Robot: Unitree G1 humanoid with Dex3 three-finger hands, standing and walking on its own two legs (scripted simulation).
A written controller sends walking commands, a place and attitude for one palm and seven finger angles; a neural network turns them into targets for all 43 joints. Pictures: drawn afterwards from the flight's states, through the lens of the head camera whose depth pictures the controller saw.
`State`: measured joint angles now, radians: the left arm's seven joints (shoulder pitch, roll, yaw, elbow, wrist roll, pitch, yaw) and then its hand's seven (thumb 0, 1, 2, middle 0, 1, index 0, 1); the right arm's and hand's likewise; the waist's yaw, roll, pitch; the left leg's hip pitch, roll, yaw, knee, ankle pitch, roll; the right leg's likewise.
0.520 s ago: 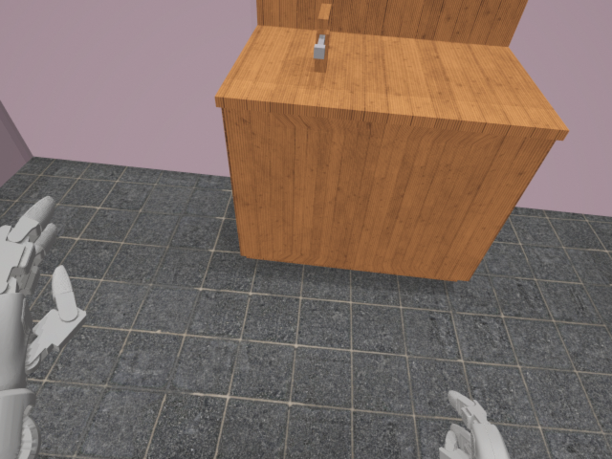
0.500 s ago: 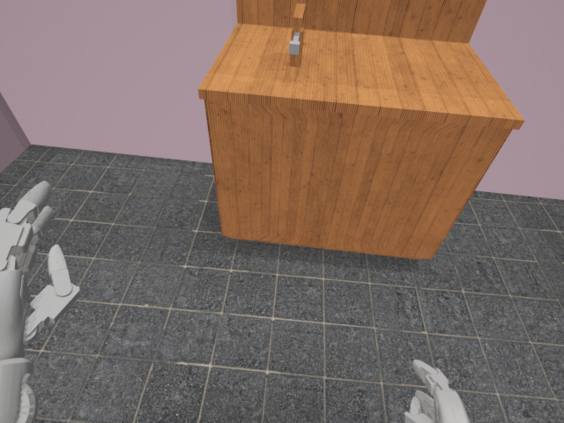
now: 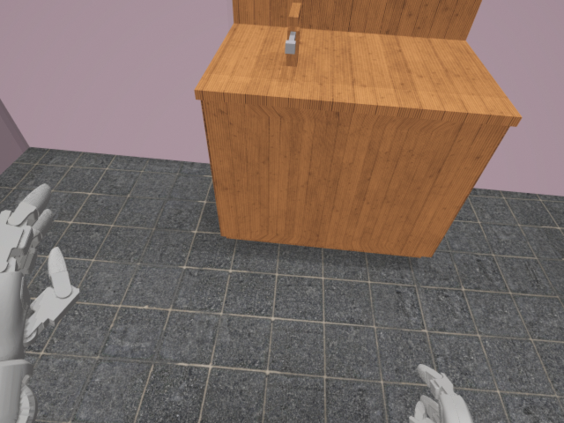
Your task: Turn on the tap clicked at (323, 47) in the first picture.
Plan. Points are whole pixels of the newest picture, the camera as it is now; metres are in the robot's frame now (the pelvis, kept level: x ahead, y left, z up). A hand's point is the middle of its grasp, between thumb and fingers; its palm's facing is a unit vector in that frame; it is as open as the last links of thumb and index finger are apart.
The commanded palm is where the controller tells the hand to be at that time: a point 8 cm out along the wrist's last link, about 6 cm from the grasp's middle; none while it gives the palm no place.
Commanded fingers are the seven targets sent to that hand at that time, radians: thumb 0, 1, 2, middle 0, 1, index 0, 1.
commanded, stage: walk to a spot facing it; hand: left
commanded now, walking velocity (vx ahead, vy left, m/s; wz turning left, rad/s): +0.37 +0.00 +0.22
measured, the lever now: (290, 47) +1.04 +0.05 +0.10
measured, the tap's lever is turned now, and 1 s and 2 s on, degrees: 0 0 0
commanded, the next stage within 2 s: turn to face it in 0.78 s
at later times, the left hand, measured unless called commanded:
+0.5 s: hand (73, 239) +0.27 +0.27 +0.16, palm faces +0.47 -0.80 -0.37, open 7.4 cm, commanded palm +0.21 +0.30 +0.18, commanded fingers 0.00 0.90 0.90 -0.20 -0.30 -0.20 -0.30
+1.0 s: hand (104, 191) +0.34 +0.26 +0.17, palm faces +0.57 -0.70 -0.42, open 7.4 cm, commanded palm +0.29 +0.29 +0.18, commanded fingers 0.00 0.90 0.90 -0.20 -0.30 -0.20 -0.30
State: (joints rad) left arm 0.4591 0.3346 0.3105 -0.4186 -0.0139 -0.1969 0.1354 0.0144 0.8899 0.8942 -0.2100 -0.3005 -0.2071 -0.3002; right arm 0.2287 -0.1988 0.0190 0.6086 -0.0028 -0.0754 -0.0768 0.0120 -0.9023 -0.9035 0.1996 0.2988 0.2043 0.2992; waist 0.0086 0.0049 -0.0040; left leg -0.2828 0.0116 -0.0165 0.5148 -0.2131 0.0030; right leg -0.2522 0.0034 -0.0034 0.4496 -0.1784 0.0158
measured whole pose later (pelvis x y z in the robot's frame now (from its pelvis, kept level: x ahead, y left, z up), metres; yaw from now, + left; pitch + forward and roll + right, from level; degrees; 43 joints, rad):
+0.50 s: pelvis +0.07 +0.01 -0.01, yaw +4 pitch +0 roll -1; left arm 0.45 0.35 0.36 -0.47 -0.01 -0.22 0.16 0.02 0.89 0.89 -0.21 -0.30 -0.20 -0.30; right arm 0.27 -0.14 0.02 0.67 -0.02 -0.09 -0.06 0.01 -0.90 -0.90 0.20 0.30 0.20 0.30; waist -0.03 -0.01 0.00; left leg -0.25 0.01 0.00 0.63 -0.37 0.03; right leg -0.45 -0.01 -0.05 1.05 -0.52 0.01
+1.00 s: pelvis +0.19 -0.02 +0.00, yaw +12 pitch -1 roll +1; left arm 0.53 0.37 0.37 -0.61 -0.01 -0.22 0.17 0.01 0.89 0.89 -0.21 -0.30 -0.21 -0.30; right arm 0.20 -0.26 -0.04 0.59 -0.02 -0.04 -0.09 0.01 -0.91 -0.90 0.20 0.30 0.20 0.30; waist 0.03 -0.05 0.08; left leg -0.43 0.10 0.12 0.70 -0.27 -0.01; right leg -0.23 -0.12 -0.25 0.59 -0.33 -0.02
